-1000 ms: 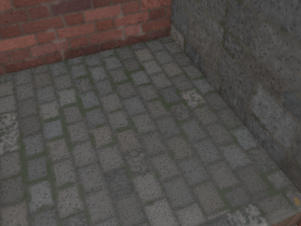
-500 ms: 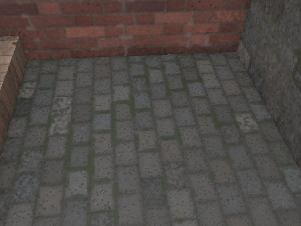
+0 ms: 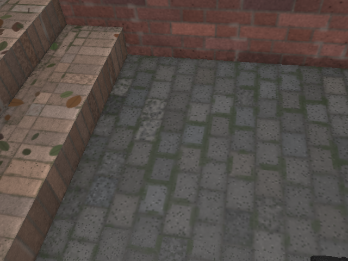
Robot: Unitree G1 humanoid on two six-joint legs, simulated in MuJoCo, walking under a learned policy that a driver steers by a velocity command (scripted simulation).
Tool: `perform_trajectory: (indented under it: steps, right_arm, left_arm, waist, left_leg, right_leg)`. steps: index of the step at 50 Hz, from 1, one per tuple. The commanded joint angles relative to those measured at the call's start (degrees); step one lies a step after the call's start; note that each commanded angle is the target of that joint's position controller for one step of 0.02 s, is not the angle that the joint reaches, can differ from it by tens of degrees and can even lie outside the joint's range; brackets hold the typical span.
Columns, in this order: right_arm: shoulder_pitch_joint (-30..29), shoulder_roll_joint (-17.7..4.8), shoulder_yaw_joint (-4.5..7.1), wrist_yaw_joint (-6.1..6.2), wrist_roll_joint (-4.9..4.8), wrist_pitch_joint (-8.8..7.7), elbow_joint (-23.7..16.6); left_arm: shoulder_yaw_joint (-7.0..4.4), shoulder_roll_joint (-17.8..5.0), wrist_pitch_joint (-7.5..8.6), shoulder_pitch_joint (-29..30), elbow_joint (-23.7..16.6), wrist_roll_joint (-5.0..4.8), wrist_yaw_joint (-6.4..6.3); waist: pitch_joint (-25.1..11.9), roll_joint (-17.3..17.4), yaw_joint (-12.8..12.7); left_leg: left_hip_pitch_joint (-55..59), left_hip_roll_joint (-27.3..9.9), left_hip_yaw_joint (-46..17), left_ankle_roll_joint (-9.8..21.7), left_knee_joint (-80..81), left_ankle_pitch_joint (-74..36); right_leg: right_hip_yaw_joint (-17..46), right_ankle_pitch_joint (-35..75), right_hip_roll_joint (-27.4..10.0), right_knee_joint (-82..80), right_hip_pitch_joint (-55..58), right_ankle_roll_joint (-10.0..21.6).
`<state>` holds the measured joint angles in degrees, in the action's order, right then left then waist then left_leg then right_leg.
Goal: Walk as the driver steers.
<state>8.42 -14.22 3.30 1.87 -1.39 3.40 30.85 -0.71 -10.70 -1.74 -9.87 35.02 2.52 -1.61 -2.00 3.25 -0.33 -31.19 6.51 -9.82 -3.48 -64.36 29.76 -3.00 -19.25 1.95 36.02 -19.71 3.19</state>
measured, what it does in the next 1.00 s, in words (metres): climbs: left foot, then right foot 0.17 m higher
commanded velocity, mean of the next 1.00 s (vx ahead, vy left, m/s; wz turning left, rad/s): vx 0.30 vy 0.00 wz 0.21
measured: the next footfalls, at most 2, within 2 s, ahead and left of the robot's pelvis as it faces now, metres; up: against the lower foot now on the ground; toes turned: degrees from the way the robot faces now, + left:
left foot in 0.48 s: +0.04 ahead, +0.15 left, +0.00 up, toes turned +14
right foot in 0.88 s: +0.40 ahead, +0.04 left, +0.17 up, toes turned +7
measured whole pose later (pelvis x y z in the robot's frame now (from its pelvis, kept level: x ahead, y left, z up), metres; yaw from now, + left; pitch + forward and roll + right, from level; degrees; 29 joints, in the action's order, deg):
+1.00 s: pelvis +0.29 +0.08 +0.11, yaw +11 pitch +2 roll -2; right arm 22.9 -10.3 0.2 -2.7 0.3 -4.9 53.1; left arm 0.3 -12.3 4.2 -10.6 43.3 1.7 1.3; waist -4.3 -0.7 -1.0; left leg -26.2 3.3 -7.9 8.7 -89.3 11.0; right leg -8.8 -25.3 3.1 57.6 -35.0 6.8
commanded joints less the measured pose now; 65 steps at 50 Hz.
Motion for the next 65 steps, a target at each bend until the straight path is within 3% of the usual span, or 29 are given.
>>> perform_trajectory:
  steps: [1,4,6,10,13,21,23,24,25,26,28,31,35,37,40,41,42,43,44,45,46,47,48,49,51,54,57,61,65]
  right_arm:
    - [3.9,-5.6,1.93,-0.13,-0.74,-0.48,-1.2]
    - [-2.4,-2.8,-0.21,-0.23,0.06,-0.85,-3.2]
    - [-5.8,-1.9,-1.04,-0.11,-0.14,-1.61,-4.9]
    - [-2.4,-0.3,-2.21,-0.75,0.20,-1.57,-1.9]
    - [-3.4,-0.9,-2.19,-1.14,-0.55,-2.07,-2.2]
    - [2.1,-0.1,-2.28,-3.48,0.20,-4.68,2.2]
    - [13.2,-4.1,0.03,-3.35,0.10,-5.17,5.8]
    - [21.4,-10.6,2.05,-3.12,1.11,-5.15,6.9]
    - [24.5,-16.5,3.56,-2.90,2.18,-4.70,6.8]
    - [22.7,-12.6,3.01,-3.38,3.01,-5.23,7.2]
    - [19.1,-5.4,0.57,-4.02,2.30,-5.30,8.8]
    - [22.7,4.4,-2.69,-4.66,3.15,-5.54,16.2]
    - [15.2,3.4,-4.15,-3.93,3.85,-5.49,18.7]
    - [17.9,3.8,-5.51,-1.92,0.67,-7.15,21.7]
    - [25.0,-4.2,-3.45,-0.85,-2.39,-8.00,26.1]
    - [29.9,-4.6,-3.47,-0.35,-1.08,-7.85,26.9]
    - [30.1,-10.5,-1.94,0.16,-0.03,-7.64,27.2]
    - [27.7,-11.1,-1.51,0.62,1.08,-6.73,27.0]
    - [23.1,-10.6,-1.42,0.65,2.11,-6.73,25.7]
    - [21.9,-7.7,-1.56,-0.04,3.29,-8.48,22.4]
    - [18.9,-0.1,-2.49,-2.63,2.44,-10.33,22.0]
    - [17.8,-1.4,-1.14,-5.75,1.62,-11.91,21.6]
    - [7.0,1.9,-2.24,-6.22,0.92,-11.44,14.7]
    - [0.4,4.4,-3.48,-5.97,1.62,-10.72,10.3]
    - [7.5,6.7,-4.44,-4.70,1.70,-8.58,9.6]
    - [9.8,6.6,-6.10,-3.12,0.61,-7.94,8.6]
    - [0.4,1.3,-5.45,-1.17,4.35,-9.13,4.5]
    - [-12.1,-1.1,-3.89,0.15,1.21,-9.82,1.5]
    - [-18.2,-0.9,-2.96,-2.77,-0.21,-10.09,0.4]
  left_arm:
    - [-1.21,-5.2,0.41,5.3,-8.1,-0.03,-1.03]
    - [-1.15,-6.3,-0.46,-0.2,-5.9,-1.22,-3.05]
    - [-1.91,-7.9,-1.56,-4.6,-6.3,-0.37,-4.07]
    - [-2.65,-9.1,0.54,-3.5,-6.4,-1.02,-2.24]
    - [-3.27,-11.3,2.06,-4.4,-5.7,-1.74,-1.20]
    - [-3.86,-13.8,2.35,-9.5,1.9,-3.93,1.38]
    - [-2.60,-11.3,3.11,-7.0,2.7,-3.72,2.60]
    - [-1.46,-8.4,4.71,-2.4,0.9,-3.43,2.99]
    - [-0.36,-5.6,5.86,-5.9,1.4,-4.15,3.36]
    - [-1.02,-6.3,6.72,-7.0,3.8,-5.24,3.78]
    - [-0.30,-4.0,7.35,-0.3,2.4,-6.40,3.91]
    - [2.58,2.4,7.51,1.5,-0.4,-6.15,4.52]
    - [6.69,6.0,6.35,8.5,-6.8,-4.72,5.28]
    - [7.47,5.1,5.76,15.2,-8.7,-3.25,3.58]
    - [6.94,2.2,6.55,14.6,-9.7,-3.01,2.26]
    - [5.75,0.6,6.94,16.7,-9.2,-3.31,2.08]
    - [5.24,0.0,6.72,13.8,-8.5,-4.12,2.81]
    - [3.31,-2.9,5.98,6.6,-6.8,-4.34,3.10]
    - [1.30,-6.9,5.48,-3.0,-4.2,-3.04,3.45]
    - [-0.88,-12.5,5.43,-14.9,1.5,-0.77,3.69]
    - [-1.90,-15.4,4.21,-21.7,5.7,0.46,2.54]
    - [-0.90,-9.7,4.90,-20.2,6.8,1.09,1.97]
    - [-0.15,-6.0,5.73,-14.3,8.9,-1.01,2.33]
    - [1.06,-1.0,6.47,-10.0,11.1,-1.01,3.15]
    - [2.57,6.5,6.98,-4.6,14.6,-0.01,3.86]
    - [1.65,1.4,7.41,-4.7,16.3,-1.79,5.24]
    - [0.83,-3.3,8.12,-6.5,14.7,-2.23,3.70]
    - [-1.68,-8.5,8.76,-16.0,14.1,-4.25,1.57]
    - [-2.86,-9.3,7.24,-19.9,11.8,-5.49,0.52]
  waist:
    - [0.2,-8.0,1.9]
    - [3.4,-8.6,-1.4]
    - [1.2,-10.5,-2.8]
    - [-4.7,-11.2,-3.2]
    - [-1.2,-11.1,-3.7]
    - [4.4,-7.0,-1.1]
    - [0.0,-3.6,4.6]
    - [-3.4,5.8,8.2]
    - [-8.2,15.5,7.8]
    - [-8.1,5.9,7.6]
    - [3.2,1.5,5.9]
    - [7.4,-0.5,2.4]
    - [13.8,0.2,-3.1]
    - [11.4,0.8,-2.6]
    - [-0.7,6.1,-3.1]
    - [-5.8,6.9,-2.3]
    - [-4.4,14.2,-4.2]
    - [-5.5,16.4,-8.0]
    - [-9.3,17.8,-13.2]
    - [-19.0,1.0,-14.7]
    - [-22.4,-24.5,-12.9]
    - [-21.9,-13.8,-11.8]
    - [-7.7,-8.1,-7.3]
    - [0.8,-1.9,-3.4]
    - [2.8,-2.2,4.4]
    - [5.4,-2.5,7.7]
    - [4.8,-2.9,4.5]
    - [2.9,-6.3,-2.7]
    - [2.9,-8.7,-4.4]
  left_leg:
    - [-14.3,-3.7,0.8,-4.9,-30.1,-0.4]
    - [-21.1,-3.4,5.2,-5.5,-22.5,-11.8]
    - [-23.9,-4.7,5.6,-7.3,-18.0,-9.7]
    - [-11.8,-8.7,10.2,-6.4,-8.9,-9.8]
    - [-11.6,-9.9,9.1,-4.1,-3.7,-9.6]
    - [12.4,-7.1,16.1,6.0,36.7,-9.1]
    - [28.1,-7.6,13.1,7.6,42.3,-16.9]
    - [41.7,-17.2,-2.3,9.3,42.2,-32.8]
    - [48.5,-28.4,-24.8,21.0,48.3,-23.1]
    - [45.2,-31.8,-30.5,26.9,51.9,-9.3]
    - [41.3,-26.5,-17.9,22.2,51.2,-5.4]
    - [35.4,-22.6,-5.2,15.6,47.5,-15.6]
    - [8.4,-17.6,8.9,8.1,53.3,-15.5]
    - [-6.7,-15.7,11.2,10.6,63.7,-25.1]
    - [12.3,-15.5,15.3,10.7,62.7,-72.4]
    - [21.1,-15.5,15.0,9.7,55.1,-104.8]
    - [30.5,-20.8,12.0,10.5,49.8,-123.3]
    - [39.6,-23.9,9.4,10.7,41.5,-131.5]
    - [38.1,-23.3,9.9,11.8,30.2,-131.2]
    - [18.5,-16.8,8.6,12.7,11.6,-106.4]
    - [-1.1,0.9,2.8,10.2,-15.8,-19.9]
    - [-7.6,1.9,-9.3,10.7,-38.1,-15.3]
    - [-16.5,-0.6,-5.9,12.7,-44.0,-15.2]
    - [-19.9,-4.2,-1.2,14.6,-43.8,-15.8]
    - [-20.8,-7.5,1.4,15.2,-48.0,-15.8]
    - [-26.6,-11.7,5.2,13.5,-35.3,-21.3]
    - [-16.8,-13.1,11.2,6.5,-13.3,-36.5]
    - [-12.1,-11.5,10.4,1.9,10.3,-39.5]
    - [-11.5,-8.1,9.1,0.3,30.6,-31.7]
  right_leg:
    - [19.1,16.8,-18.5,-13.2,5.9,10.0]
    - [11.1,12.2,-13.1,-13.9,11.9,10.1]
    - [12.3,18.5,-16.1,-13.3,18.2,11.9]
    - [9.8,14.2,-17.9,-16.8,14.7,12.6]
    - [14.4,-9.5,-20.5,-23.5,13.0,13.0]
    - [6.0,-0.4,-18.9,-23.6,11.9,11.7]
    - [0.1,13.0,-13.3,-6.8,5.8,8.7]
    - [-4.0,4.1,-7.9,15.0,-10.5,3.9]
    - [-2.4,-8.3,-1.3,38.1,-28.2,-0.8]
    - [5.2,-8.8,-2.2,62.3,-35.6,-2.9]
    - [8.0,-2.7,-1.1,85.6,-53.7,-2.4]
    - [12.0,0.5,0.1,102.3,-65.9,0.2]
    - [8.4,10.8,-0.1,88.3,-63.6,0.9]
    - [-3.7,13.6,-1.3,72.7,-44.9,-1.1]
    - [-12.4,6.6,-3.5,48.6,-21.7,3.1]
    - [-15.7,1.2,1.6,45.3,-16.7,4.3]
    - [-14.1,-11.8,3.5,37.9,-17.3,4.5]
    - [-9.7,-14.4,4.8,29.1,-17.2,5.6]
    - [-0.8,-7.7,2.4,22.6,-7.0,8.5]
    - [22.3,-2.0,-7.8,13.1,16.3,14.1]
    - [53.5,2.9,-19.1,-11.8,27.1,23.6]
    - [60.5,-7.1,-20.5,-15.9,22.3,21.6]
    - [51.7,-12.5,-19.3,-16.3,10.9,16.5]
    - [40.4,-13.7,-16.8,-14.6,0.2,13.3]
    - [26.6,-10.1,-11.5,-14.0,-7.3,8.8]
    - [14.5,1.5,-7.4,-17.6,-9.3,7.6]
    - [10.7,11.0,-3.8,-23.7,-16.6,8.2]
    - [14.2,18.1,-6.8,-27.9,-2.5,8.1]
    - [18.5,17.0,-11.3,-24.0,16.3,9.0]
